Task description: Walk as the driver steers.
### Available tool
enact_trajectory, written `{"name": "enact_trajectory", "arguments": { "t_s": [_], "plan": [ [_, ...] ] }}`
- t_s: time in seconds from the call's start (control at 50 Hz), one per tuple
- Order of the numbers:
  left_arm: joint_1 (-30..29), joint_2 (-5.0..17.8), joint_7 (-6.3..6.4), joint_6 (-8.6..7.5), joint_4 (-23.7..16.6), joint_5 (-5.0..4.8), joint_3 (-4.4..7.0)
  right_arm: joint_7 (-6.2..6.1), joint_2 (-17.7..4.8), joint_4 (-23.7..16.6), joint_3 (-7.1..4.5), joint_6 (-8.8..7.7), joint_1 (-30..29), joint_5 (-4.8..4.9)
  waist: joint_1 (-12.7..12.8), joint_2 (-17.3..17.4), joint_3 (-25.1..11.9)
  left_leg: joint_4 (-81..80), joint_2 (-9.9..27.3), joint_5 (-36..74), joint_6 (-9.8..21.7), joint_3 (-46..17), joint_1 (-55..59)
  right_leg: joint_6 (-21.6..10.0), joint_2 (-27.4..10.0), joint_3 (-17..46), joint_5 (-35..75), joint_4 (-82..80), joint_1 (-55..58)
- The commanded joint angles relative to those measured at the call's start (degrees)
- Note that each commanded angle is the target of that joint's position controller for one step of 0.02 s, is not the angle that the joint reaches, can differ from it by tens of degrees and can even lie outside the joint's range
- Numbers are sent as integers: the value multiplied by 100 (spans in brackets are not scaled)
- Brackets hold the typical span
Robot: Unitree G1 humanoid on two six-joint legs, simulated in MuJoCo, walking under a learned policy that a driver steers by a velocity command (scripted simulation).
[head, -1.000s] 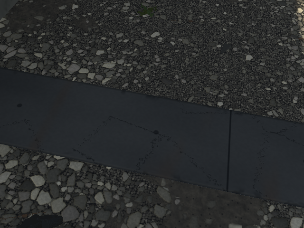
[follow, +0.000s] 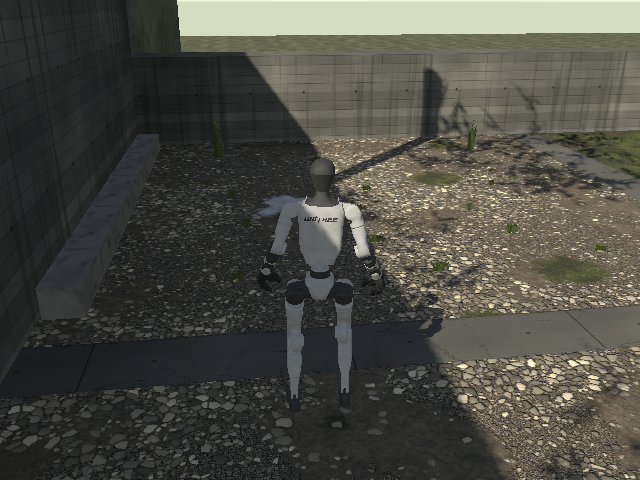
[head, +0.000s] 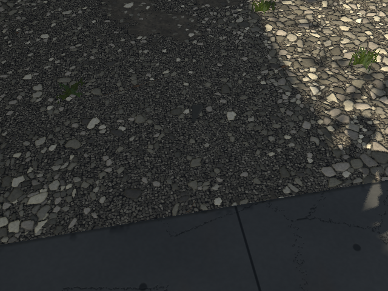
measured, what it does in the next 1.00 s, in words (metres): walks ahead: right foot, then left foot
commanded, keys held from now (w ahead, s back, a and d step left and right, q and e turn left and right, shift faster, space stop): w+e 0.30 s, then w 0.10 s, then w+q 0.60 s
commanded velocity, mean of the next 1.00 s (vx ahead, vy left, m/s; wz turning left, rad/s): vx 0.47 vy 0.00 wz -0.08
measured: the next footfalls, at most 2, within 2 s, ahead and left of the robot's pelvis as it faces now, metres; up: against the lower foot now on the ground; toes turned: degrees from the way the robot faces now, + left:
right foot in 0.06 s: +0.06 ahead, -0.12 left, +0.00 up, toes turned -6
left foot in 0.52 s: +0.44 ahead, +0.01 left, +0.00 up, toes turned -14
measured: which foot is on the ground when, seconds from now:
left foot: down 0.00-0.06, up 0.08-0.50, down 0.52-1.00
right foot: up 0.00-0.04, down 0.06-0.54, up 0.56-0.98, down 1.00-1.00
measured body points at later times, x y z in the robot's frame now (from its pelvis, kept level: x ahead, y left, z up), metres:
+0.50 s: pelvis +0.22 -0.05 -0.02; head +0.26 -0.07 +0.43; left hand +0.27 +0.25 -0.12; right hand +0.42 -0.32 -0.09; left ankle +0.40 +0.03 -0.73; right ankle +0.02 -0.12 -0.74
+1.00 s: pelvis +0.51 -0.11 -0.01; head +0.54 -0.11 +0.43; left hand +0.77 +0.11 -0.06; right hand +0.50 -0.40 -0.14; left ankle +0.40 +0.02 -0.74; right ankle +0.63 -0.24 -0.75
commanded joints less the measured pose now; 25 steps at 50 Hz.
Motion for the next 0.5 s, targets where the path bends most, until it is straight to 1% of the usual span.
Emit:
{"name": "enact_trajectory", "arguments": {
  "t_s": [0.02, 0.04, 0.06, 0.08, 0.1, 0.12, 0.14, 0.16, 0.18, 0.2, 0.24, 0.26, 0.28, 0.32, 0.36, 0.4, 0.44, 0.46, 0.48, 0.5],
  "plan": [
    [357, 468, -47, -77, -222, -11, 156, 59, -967, -389, -254, -58, -557, 112, 382, 601, -190, -780, 1367, -1760, 905, -972, -276, -264, 179, -388, 332, -888, 912],
    [675, 496, -34, -76, -61, -10, 192, 58, -837, -351, -220, -38, -538, 97, 502, 471, -201, -382, 1203, -1994, 758, -746, -575, -354, 337, -476, 275, -1094, 1430],
    [1196, 643, 4, -77, 139, -54, 276, 69, -541, -338, -131, -34, -530, 18, 666, 77, -226, 568, 891, -2098, 508, -336, -1073, -537, 308, -163, -41, -1411, 2115],
    [1792, 1169, 82, -109, 186, -58, 410, 120, -73, -500, 22, -61, -736, -167, 833, -1370, -192, 3006, 244, -2255, -5, 298, -2394, -1064, -964, 1901, -625, -2202, 2860],
    [1623, 1705, 14, -251, -52, 34, 459, 115, -211, -825, -16, -184, -991, -114, 735, -1668, 114, 4010, -425, -2501, -59, -559, -4050, -1950, -1704, 4372, -2166, -3099, 2879],
    [1389, 1256, -20, -385, -152, 77, 351, 143, -634, -811, -103, -311, -1114, 39, 735, -1061, 333, 4323, -13, -1995, 78, -1080, -4275, -1923, -1698, 4144, -2203, -3286, 2760],
    [1143, 967, -21, -468, -188, 67, 249, 175, -752, -737, -143, -390, -986, 65, 545, -948, 461, 4150, 125, -1316, 145, -1095, -4266, -1729, -1500, 3607, -1558, -3177, 2692],
    [1006, 835, -13, -488, -238, 38, 203, 166, -712, -593, -142, -428, -890, -49, 461, -712, 386, 3946, 230, -900, 99, -1071, -4019, -1551, -1264, 3094, -766, -3063, 2631],
    [914, 807, 12, -467, -241, 15, 183, 158, -721, -571, -152, -461, -930, -163, 416, -624, 344, 3598, 234, -545, 22, -1054, -3785, -1424, -1078, 2723, -31, -3044, 2558],
    [933, 772, 53, -459, -257, 35, 160, 171, -661, -554, -150, -464, -981, -182, 384, -619, 259, 3384, 176, -213, -51, -1015, -3508, -1342, -913, 2428, 623, -3042, 2477],
    [1024, 817, 140, -456, -212, 36, 182, 182, -470, -564, -93, -444, -1147, -157, 389, -552, 163, 2827, 3, 353, -216, -911, -3211, -1269, -709, 1967, 1566, -3011, 2403],
    [1069, 829, 180, -449, -179, 26, 192, 183, -377, -575, -56, -429, -1259, -141, 408, -540, 168, 2468, -74, 618, -270, -889, -3028, -1206, -601, 1775, 1749, -2986, 2294],
    [1126, 837, 210, -441, -138, 19, 201, 190, -291, -599, -20, -418, -1407, -122, 449, -569, 199, 2113, -153, 867, -303, -871, -2829, -1146, -509, 1643, 1819, -2968, 2150],
    [1260, 822, 245, -430, -34, -1, 208, 236, -194, -667, 37, -413, -1717, -74, 557, -689, 285, 1505, -258, 1265, -328, -833, -2484, -1069, -421, 1492, 1763, -2975, 1934],
    [1447, 791, 251, -435, 107, -27, 210, 295, -151, -741, 81, -430, -1998, -46, 696, -704, 389, 1152, -264, 1524, -285, -824, -2245, -1049, -502, 1518, 1637, -2998, 1887],
    [1532, 775, 252, -429, 229, -54, 214, 342, -189, -803, 87, -461, -2145, -33, 732, -687, 503, 901, -238, 1560, -178, -867, -2181, -1031, -647, 1624, 1671, -2922, 2053],
    [1481, 834, 257, -410, 312, -34, 243, 370, -300, -768, 64, -474, -2012, -10, 648, -784, 538, 759, -175, 1360, -7, -844, -2138, -961, -836, 1586, 2033, -2806, 2404],
    [1459, 856, 254, -394, 340, -22, 258, 371, -358, -738, 46, -472, -1917, -8, 608, -827, 514, 740, -187, 1138, 96, -765, -2041, -915, -892, 1526, 2456, -2680, 2578],
    [1410, 884, 250, -379, 345, -13, 266, 356, -447, -691, 5, -468, -1724, -22, 507, -869, 375, 732, -295, 860, 223, -616, -1757, -853, -867, 1410, 3388, -2380, 2740],
    [1369, 900, 249, -355, 350, -1, 265, 318, -574, -576, -67, -456, -1299, -47, 282, -885, 28, 710, -491, 694, 390, -398, -1147, -774, -740, 1221, 4625, -1783, 2841]
  ]
}}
